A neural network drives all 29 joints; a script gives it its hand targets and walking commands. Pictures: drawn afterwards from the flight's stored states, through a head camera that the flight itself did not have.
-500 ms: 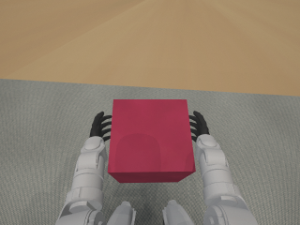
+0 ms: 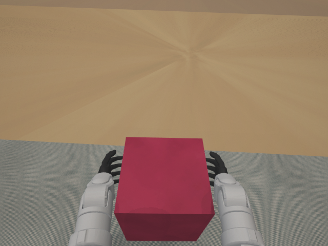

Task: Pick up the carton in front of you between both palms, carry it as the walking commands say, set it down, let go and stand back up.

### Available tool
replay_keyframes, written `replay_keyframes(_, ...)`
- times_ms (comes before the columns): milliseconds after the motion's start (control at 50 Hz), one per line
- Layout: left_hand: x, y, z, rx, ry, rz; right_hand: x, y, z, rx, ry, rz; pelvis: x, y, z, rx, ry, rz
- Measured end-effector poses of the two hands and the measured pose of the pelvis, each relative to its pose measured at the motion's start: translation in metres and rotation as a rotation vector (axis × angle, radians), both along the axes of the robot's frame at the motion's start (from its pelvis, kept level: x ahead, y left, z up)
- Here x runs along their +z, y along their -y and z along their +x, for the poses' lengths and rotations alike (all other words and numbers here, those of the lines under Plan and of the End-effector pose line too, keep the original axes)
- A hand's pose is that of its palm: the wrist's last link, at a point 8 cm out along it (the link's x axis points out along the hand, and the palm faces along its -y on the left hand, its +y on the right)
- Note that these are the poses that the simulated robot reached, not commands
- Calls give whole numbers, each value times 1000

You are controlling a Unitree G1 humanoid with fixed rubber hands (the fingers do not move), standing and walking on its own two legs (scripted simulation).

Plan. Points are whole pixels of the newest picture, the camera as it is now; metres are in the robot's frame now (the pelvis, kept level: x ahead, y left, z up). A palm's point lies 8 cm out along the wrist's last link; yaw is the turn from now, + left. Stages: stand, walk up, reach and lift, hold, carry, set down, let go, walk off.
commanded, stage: reach and lift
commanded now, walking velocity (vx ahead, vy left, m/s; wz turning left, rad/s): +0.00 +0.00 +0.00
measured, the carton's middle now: (162, 191) +0.29 +0.00 -0.05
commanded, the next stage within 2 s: hold in 0.88 s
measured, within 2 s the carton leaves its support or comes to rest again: neither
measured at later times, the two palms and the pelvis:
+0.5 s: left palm (105, 175) +0.29 +0.15 +0.03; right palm (221, 175) +0.29 -0.15 +0.03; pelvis +0.00 +0.00 +0.00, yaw +0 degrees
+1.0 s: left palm (103, 173) +0.29 +0.15 +0.05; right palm (222, 173) +0.29 -0.15 +0.04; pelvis +0.01 +0.00 +0.01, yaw +0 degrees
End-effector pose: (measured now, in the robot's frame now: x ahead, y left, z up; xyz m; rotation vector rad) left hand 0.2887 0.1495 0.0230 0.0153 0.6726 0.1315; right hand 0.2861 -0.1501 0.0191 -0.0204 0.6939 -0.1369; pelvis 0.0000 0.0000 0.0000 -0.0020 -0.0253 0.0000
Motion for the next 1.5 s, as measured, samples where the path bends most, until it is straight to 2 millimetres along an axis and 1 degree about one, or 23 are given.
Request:
replay_keyframes(120, -4, 1, -5, 2, -26, 1, -4, 1, -5, 2, -26, -2, -1, 1, -10, 1, 23, 1)
replay_keyframes(240, 1, 2, -2, 2, -7, 4, 1, 2, -1, 4, -6, -2, -2, 2, -14, 1, 23, 0)
replay_keyframes(400, 7, 2, 3, 7, -1, -1, 8, 2, 5, 2, 0, -1, 1, 3, -7, 2, 28, 2)
replay_keyframes(640, 10, -1, 5, -7, -10, 17, 10, 0, 7, 16, -9, -19, 5, 2, 6, 5, 32, 1)
replay_keyframes(820, 14, 0, 5, -16, -8, 21, 15, 0, 5, 14, -7, -24, 6, 0, 9, 2, 45, 1)
replay_keyframes(940, 18, 0, 2, -15, -3, 20, 19, 0, 2, 12, -1, -22, 6, 0, 7, 0, 54, 1)
replay_keyframes(1080, 33, -2, -4, -4, 29, 16, 34, -2, -2, 16, 31, -17, 7, 1, 4, -1, 77, 0)
replay_keyframes(1300, 29, 0, -9, -2, 1, 10, 30, 0, -7, 8, 3, -10, 5, 1, -8, 2, 96, 1)
replay_keyframes(1400, 35, -2, -4, 6, 24, -2, 36, -2, -2, 3, 25, -9, 3, 0, -4, 18, 20, -6)
replay_keyframes(1460, 41, -8, 5, 18, 60, -13, 46, -8, 10, 3, 63, -5, -2, -5, 2, 28, -17, -6)
replay_keyframes(1500, 47, -14, 11, 30, 85, -29, 54, -14, 18, -5, 88, 5, -4, -11, 9, 14, -30, 4)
